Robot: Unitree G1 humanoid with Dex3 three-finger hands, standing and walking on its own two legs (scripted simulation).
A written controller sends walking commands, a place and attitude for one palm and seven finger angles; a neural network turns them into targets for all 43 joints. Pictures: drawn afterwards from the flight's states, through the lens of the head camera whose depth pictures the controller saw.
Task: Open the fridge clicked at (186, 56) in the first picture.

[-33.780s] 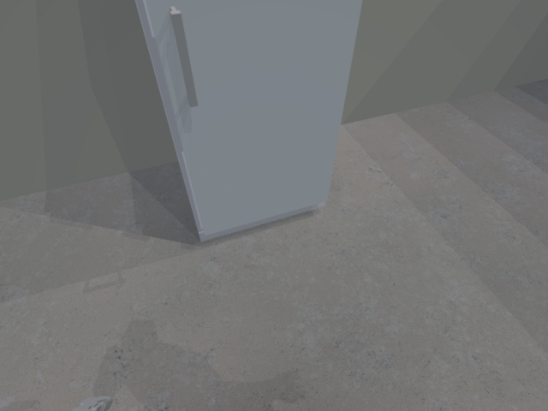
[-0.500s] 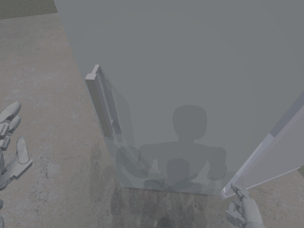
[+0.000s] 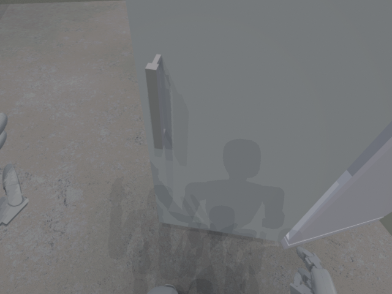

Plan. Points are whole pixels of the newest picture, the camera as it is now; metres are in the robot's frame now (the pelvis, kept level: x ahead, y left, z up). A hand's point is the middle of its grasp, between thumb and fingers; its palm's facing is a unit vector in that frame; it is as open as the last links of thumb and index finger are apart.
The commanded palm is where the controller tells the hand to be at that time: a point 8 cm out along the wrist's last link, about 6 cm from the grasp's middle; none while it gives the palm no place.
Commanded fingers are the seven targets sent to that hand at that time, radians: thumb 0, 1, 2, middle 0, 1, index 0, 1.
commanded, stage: step back with the hand held close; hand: left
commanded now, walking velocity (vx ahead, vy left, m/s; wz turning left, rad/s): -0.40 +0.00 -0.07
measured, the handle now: (158, 106) +0.50 +0.14 +0.10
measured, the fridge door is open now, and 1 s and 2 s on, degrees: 66 66 66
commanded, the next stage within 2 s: stop stepping back and stand still in 0.50 s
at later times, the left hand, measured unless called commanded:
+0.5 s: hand out of the picture +0.15 +0.27 +0.19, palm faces +0.29 -0.84 -0.46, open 7.4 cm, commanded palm +0.08 +0.31 +0.19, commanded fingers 0.00 0.90 0.90 -0.20 -0.30 -0.20 -0.30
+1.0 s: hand out of the picture +0.01 +0.29 +0.19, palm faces +0.33 -0.79 -0.51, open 7.4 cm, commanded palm -0.03 +0.34 +0.19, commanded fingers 0.00 0.90 0.90 -0.20 -0.30 -0.20 -0.30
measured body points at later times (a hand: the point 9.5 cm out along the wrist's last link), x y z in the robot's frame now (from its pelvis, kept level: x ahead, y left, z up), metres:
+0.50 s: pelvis -0.09 +0.02 +0.01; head -0.05 +0.06 +0.46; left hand +0.13 +0.31 +0.21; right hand +0.10 -0.20 -0.05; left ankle +0.06 +0.08 -0.73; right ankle -0.19 -0.09 -0.73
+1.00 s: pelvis -0.19 +0.05 +0.01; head -0.21 +0.06 +0.46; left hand -0.01 +0.33 +0.22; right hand -0.06 -0.20 -0.07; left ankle -0.12 +0.13 -0.70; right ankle -0.17 -0.04 -0.72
